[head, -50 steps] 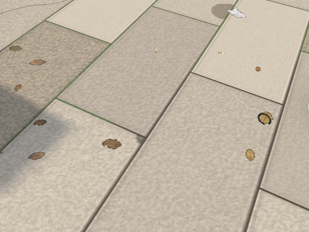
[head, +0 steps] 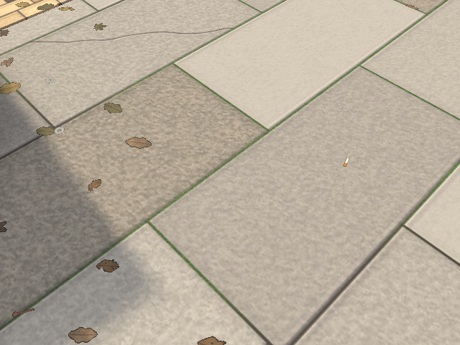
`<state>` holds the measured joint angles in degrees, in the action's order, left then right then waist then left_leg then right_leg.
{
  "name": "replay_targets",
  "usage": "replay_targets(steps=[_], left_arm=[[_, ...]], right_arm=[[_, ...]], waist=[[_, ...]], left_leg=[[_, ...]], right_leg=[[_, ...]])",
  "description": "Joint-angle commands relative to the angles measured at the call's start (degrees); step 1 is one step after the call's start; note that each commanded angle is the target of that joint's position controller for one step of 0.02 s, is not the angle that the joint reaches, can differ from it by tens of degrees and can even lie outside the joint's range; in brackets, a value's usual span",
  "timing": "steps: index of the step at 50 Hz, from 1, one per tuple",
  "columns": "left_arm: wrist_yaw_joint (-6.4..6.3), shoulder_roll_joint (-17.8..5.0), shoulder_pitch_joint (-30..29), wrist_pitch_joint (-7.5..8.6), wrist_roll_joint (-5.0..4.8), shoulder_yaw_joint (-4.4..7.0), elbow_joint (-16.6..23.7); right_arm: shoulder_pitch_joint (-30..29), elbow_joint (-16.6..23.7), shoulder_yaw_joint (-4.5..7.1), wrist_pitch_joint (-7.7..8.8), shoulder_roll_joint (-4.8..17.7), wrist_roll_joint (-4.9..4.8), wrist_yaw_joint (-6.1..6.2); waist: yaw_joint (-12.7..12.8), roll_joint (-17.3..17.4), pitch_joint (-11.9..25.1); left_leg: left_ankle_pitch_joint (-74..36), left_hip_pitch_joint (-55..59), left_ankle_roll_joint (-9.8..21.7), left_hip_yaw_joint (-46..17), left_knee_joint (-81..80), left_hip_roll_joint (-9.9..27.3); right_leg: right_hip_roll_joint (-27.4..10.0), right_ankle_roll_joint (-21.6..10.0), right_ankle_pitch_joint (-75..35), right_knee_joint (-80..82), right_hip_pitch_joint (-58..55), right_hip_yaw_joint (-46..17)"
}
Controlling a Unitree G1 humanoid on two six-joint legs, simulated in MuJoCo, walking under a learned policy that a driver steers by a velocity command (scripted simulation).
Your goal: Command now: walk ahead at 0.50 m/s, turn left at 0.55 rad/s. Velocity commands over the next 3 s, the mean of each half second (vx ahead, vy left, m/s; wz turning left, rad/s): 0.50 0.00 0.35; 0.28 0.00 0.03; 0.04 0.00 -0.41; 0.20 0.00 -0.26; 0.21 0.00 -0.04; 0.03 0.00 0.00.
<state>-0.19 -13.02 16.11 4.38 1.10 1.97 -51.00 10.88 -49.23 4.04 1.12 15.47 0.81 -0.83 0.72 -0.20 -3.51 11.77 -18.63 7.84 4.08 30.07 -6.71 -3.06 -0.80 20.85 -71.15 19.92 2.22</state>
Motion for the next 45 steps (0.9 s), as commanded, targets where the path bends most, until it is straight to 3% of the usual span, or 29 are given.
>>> replay_targets(steps=[1,3,6,10,15,18,19,20,21,22,23,24,25,26,29,33,35,40,42,43,44,45], left_arm=[[0.33,-6.28,1.25,-0.41,1.48,1.27,4.73],[0.74,-5.47,0.75,-2.02,1.83,1.19,5.54],[1.01,-5.37,-6.01,-2.63,1.64,1.07,8.39],[1.48,-4.97,-13.4,-2.38,1.22,0.56,10.65],[2.02,-5.39,-19.91,-1.39,0.68,0.06,13.16],[1.65,-7.47,-13.71,-0.79,0.54,0.82,11.91],[1.13,-8.62,-7.72,-0.5,0.43,1.44,10.0],[0.44,-9.78,0.91,0.05,0.67,2.06,7.43],[-0.48,-13.71,10.2,0.43,1.92,2.97,6.4],[-0.12,-19.13,11.27,-0.1,2.24,4.51,5.24],[0.55,-13.59,6.57,-0.78,0.44,3.49,5.84],[0.75,-9.74,1.24,-0.79,-0.11,2.58,6.77],[0.92,-7.55,-0.96,-0.52,0.26,1.99,6.61],[0.74,-6.79,-0.99,-0.17,0.23,1.65,5.9],[0.83,-6.46,1.75,1.1,-0.4,1.4,3.29],[0.85,-6.95,4.14,1.54,-0.66,1.2,0.87],[0.85,-6.62,4.18,1.12,-0.62,0.85,0.08],[0.23,-6.83,6.89,0.05,-0.59,0.6,-2.49],[-0.2,-6.83,5.98,-0.4,-0.64,0.59,-3.01],[-0.43,-6.78,5.06,-0.6,-0.9,0.57,-3.21],[-0.53,-6.64,5.45,-0.65,-1.1,0.5,-3.56],[-0.78,-5.49,7.14,-0.4,-1.14,0.03,-2.53]], right_arm=[[3.73,1.62,1.37,1.0,5.9,-0.9,0.91],[5.32,1.3,1.56,2.1,7.06,-1.06,0.66],[8.66,1.03,1.95,2.31,8.54,-0.87,0.58],[13.3,0.13,1.55,2.36,7.54,-0.8,0.6],[16.88,-1.03,1.08,2.62,7.87,0.03,1.36],[13.8,-0.76,1.2,3.0,9.47,0.32,1.89],[13.04,-0.85,1.28,3.1,10.02,0.5,1.82],[12.39,-0.9,1.08,3.21,9.71,0.43,1.53],[13.27,0.73,0.07,3.49,6.36,0.15,1.28],[21.72,0.76,-0.49,3.36,2.21,-1.84,0.94],[18.39,-0.29,0.02,3.01,6.78,0.28,1.32],[13.53,0.54,0.14,3.01,6.81,0.35,0.91],[10.71,1.24,-0.27,3.08,5.78,0.36,0.56],[9.66,1.52,-0.33,2.67,5.27,0.72,0.23],[10.74,1.03,-0.86,1.27,3.73,1.53,-0.64],[4.95,2.36,-1.71,0.82,1.94,1.4,-0.52],[1.85,2.9,-2.45,0.97,0.64,0.95,-0.43],[-1.99,2.43,-2.98,1.2,0.87,0.48,0.68],[-0.42,1.4,-2.76,1.62,1.52,0.66,1.23],[2.54,0.01,-2.58,2.08,1.67,0.88,1.52],[6.04,-1.45,-2.28,2.92,2.7,1.38,1.83],[10.56,-2.39,-1.58,3.68,6.44,1.97,2.18]], waist=[[0.93,-0.87,2.51],[1.4,0.07,3.18],[-0.51,1.83,1.58],[-4.01,3.73,1.25],[-6.42,4.12,0.32],[-2.3,5.02,1.14],[0.33,4.71,3.96],[4.55,2.45,8.61],[7.4,-3.27,16.22],[3.02,-18.07,20.81],[2.01,-7.51,14.51],[0.91,-2.81,6.99],[0.33,-0.58,4.1],[-0.5,-2.07,2.76],[-2.07,-4.54,3.42],[-2.2,-3.63,1.38],[-1.68,-4.86,2.17],[0.4,-5.94,3.73],[-0.43,-5.61,3.38],[-2.01,-4.41,3.7],[-3.52,-1.53,5.16],[-3.65,3.57,10.49]], left_leg=[[-17.66,10.58,9.3,-20.76,-17.19,16.0],[-22.23,8.81,9.31,-18.53,-17.47,14.02],[-20.49,8.57,7.97,-18.33,-18.7,12.45],[-22.64,14.23,5.18,-17.35,-18.31,11.96],[-27.79,21.68,4.25,-18.28,-16.19,14.82],[-38.81,21.87,1.95,-17.78,-11.46,16.19],[-45.62,21.67,1.15,-16.72,-4.94,15.14],[-44.23,18.59,0.12,-14.09,5.84,12.36],[-26.95,9.25,-0.85,-11.74,22.23,9.05],[15.95,-8.96,-3.2,-7.44,39.93,-1.99],[15.83,-14.55,-2.21,-11.87,44.04,1.64],[10.4,-15.15,-2.3,-11.58,42.8,4.22],[7.34,-14.19,-2.52,-10.84,40.07,6.13],[6.4,-13.1,-2.89,-10.04,37.63,7.55],[4.9,-10.48,-4.53,-7.8,34.12,8.81],[0.45,-13.45,-7.24,-3.93,25.78,9.77],[-3.3,-10.23,-7.78,-1.93,17.87,9.03],[-8.01,-4.55,-6.54,-0.96,6.52,6.98],[-6.58,-1.67,-5.07,-1.74,2.3,6.63],[-8.91,2.26,-4.21,-1.86,-2.75,6.23],[-18.52,8.73,-3.41,-3.66,-8.39,7.78],[-43.95,19.16,-1.67,-11.48,-4.72,17.12]], right_leg=[[-3.79,1.62,-2.87,3.6,12.81,-4.15],[-3.47,3.01,-3.85,6.92,12.19,-2.87],[-3.5,4.39,-10.14,14.57,15.95,-1.87],[-2.58,3.75,-18.97,26.14,18.1,-1.22],[-0.24,0.88,-20.5,35.71,16.89,-0.38],[2.37,-2.22,-14.49,40.46,6.37,-0.36],[4.32,-3.29,-12.21,41.84,-0.85,0.39],[3.75,-4.81,-13.88,45.04,-11.88,-0.05],[-8.54,-7.66,-7.06,45.65,-25.46,-13.49],[-21.63,-15.81,-4.26,52.84,-36.42,-41.64],[-19.37,-14.71,1.98,55.91,-30.62,-43.97],[-17.28,-13.66,1.1,56.45,-22.6,-33.76],[-14.42,-12.37,-5.16,57.89,-17.65,-27.27],[-12.02,-11.15,-10.45,58.81,-14.96,-22.14],[-9.24,-10.65,-20.94,60.83,-12.45,-15.21],[-7.72,-10.97,-48.91,59.75,-12.76,-6.6],[-5.26,-9.45,-54.86,58.28,-12.09,-2.5],[-6.31,-8.06,-54.91,53.79,-16.28,-2.51],[-7.57,-7.65,-52.84,50.4,-17.37,-4.31],[-7.02,-6.7,-50.69,46.91,-17.37,-4.57],[-5.03,-5.0,-45.03,41.4,-15.91,-3.98],[-2.38,-3.15,-28.87,33.7,-10.53,-2.22]])
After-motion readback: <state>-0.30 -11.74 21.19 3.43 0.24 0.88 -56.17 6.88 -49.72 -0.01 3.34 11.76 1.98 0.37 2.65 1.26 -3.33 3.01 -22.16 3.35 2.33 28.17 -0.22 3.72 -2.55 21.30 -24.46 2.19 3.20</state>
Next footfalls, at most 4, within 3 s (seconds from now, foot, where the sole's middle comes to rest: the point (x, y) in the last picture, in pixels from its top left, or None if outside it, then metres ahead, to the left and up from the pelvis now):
0.40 right None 0.41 -0.11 -0.76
0.88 left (209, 303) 0.58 0.10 -0.76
1.34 right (280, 336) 0.49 -0.10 -0.76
1.86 left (215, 319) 0.53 0.08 -0.76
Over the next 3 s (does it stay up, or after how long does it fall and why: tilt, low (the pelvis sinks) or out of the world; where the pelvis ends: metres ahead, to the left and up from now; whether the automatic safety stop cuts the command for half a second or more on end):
stays up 0.73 -0.06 0.02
